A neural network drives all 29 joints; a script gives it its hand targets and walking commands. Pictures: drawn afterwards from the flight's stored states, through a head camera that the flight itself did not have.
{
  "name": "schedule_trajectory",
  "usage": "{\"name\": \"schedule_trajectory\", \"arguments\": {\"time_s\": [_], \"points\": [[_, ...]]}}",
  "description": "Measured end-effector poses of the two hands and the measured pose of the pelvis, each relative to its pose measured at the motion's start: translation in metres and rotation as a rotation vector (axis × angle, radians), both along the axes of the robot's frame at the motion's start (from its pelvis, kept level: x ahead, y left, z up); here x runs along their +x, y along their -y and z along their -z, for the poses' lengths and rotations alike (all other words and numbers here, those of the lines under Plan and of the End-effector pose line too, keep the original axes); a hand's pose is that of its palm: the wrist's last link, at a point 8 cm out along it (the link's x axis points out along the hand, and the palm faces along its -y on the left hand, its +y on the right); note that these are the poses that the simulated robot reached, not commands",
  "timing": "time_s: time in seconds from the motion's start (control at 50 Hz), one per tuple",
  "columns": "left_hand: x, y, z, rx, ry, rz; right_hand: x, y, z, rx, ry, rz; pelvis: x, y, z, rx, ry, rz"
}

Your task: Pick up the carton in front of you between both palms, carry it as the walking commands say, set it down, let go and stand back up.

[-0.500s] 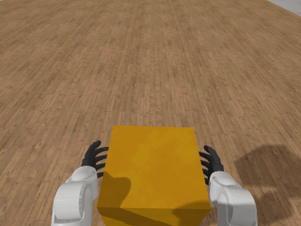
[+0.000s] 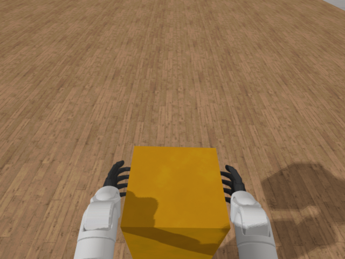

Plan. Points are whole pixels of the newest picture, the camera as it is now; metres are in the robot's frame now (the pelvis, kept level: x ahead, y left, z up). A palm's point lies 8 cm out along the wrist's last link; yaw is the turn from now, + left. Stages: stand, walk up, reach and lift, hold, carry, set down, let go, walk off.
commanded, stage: carry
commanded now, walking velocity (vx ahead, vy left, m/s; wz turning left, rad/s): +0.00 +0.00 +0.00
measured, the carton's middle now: (173, 206) +0.29 +0.00 -0.05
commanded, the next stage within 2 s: hold in 0.98 s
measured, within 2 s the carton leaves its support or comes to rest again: neither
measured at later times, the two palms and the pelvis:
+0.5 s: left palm (112, 197) +0.26 +0.14 +0.04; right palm (243, 201) +0.26 -0.16 +0.04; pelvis -0.03 -0.01 +0.00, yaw +0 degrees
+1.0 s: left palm (114, 200) +0.25 +0.13 +0.04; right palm (248, 205) +0.25 -0.17 +0.04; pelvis -0.03 -0.02 +0.00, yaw +0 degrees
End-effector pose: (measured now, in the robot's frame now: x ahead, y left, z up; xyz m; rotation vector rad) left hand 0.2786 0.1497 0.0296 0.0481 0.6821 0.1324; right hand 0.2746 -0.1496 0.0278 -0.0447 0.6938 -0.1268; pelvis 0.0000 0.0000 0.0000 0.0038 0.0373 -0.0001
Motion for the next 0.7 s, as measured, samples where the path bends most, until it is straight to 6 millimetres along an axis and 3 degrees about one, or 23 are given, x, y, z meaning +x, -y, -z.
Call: {"name": "schedule_trajectory", "arguments": {"time_s": [0.24,0.7], "points": [[-0.009,0.003,-0.011,-0.010,0.050,-0.009,-0.007,0.003,-0.011,0.005,0.050,-0.001,-0.016,0.004,-0.001,-0.001,0.001,-0.001],[-0.024,0.011,-0.010,-0.010,0.029,-0.005,-0.023,0.011,-0.011,0.005,0.029,-0.001,-0.030,0.012,-0.001,-0.003,0.008,0.000]]}}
